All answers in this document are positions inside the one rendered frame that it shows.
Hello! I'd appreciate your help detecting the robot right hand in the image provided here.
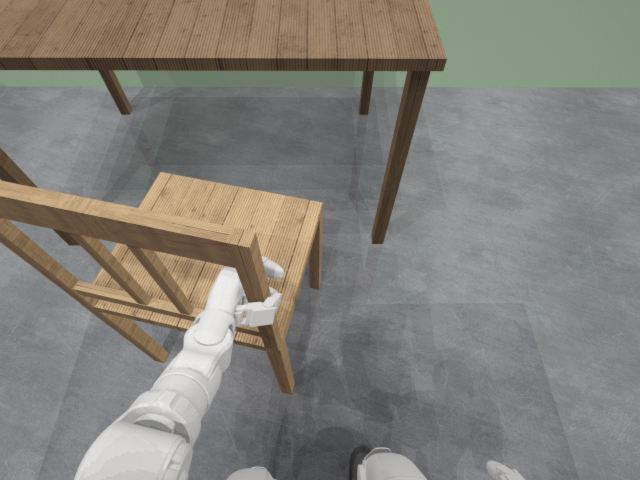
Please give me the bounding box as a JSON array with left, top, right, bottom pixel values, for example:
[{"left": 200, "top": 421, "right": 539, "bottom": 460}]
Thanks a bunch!
[{"left": 487, "top": 460, "right": 525, "bottom": 480}]

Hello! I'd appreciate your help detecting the table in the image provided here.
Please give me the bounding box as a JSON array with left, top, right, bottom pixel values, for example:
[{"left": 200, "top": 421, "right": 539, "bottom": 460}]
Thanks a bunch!
[{"left": 0, "top": 0, "right": 447, "bottom": 245}]

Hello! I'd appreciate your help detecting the left robot forearm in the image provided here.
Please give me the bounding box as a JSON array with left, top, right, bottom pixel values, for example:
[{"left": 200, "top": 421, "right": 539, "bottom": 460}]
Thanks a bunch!
[{"left": 74, "top": 309, "right": 236, "bottom": 480}]

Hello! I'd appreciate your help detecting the robot left upper arm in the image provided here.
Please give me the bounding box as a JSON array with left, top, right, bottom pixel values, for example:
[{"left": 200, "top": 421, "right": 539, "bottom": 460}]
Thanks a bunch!
[{"left": 79, "top": 421, "right": 193, "bottom": 480}]

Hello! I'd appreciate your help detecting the chair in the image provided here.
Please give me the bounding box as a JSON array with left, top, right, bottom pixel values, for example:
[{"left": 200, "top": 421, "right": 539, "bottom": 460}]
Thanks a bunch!
[{"left": 0, "top": 172, "right": 323, "bottom": 395}]

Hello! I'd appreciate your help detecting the robot left hand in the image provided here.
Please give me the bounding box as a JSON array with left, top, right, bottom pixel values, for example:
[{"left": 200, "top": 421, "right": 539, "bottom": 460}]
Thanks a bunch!
[{"left": 205, "top": 257, "right": 284, "bottom": 327}]

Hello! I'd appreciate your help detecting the right robot foot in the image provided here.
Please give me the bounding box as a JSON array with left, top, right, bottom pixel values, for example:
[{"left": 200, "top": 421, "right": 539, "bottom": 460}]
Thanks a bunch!
[{"left": 349, "top": 446, "right": 371, "bottom": 480}]

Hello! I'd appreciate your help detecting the robot right thigh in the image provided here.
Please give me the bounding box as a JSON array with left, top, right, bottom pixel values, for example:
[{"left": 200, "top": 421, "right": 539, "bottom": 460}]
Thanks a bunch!
[{"left": 357, "top": 453, "right": 427, "bottom": 480}]

